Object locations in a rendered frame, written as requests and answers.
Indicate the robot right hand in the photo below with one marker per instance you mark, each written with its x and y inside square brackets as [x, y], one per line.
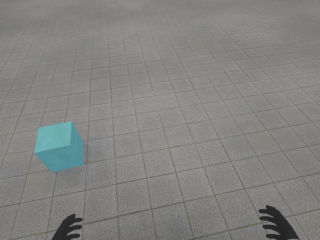
[282, 226]

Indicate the robot left hand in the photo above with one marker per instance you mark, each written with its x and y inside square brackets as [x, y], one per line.
[64, 229]

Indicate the carton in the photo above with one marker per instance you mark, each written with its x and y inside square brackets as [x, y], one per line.
[59, 146]

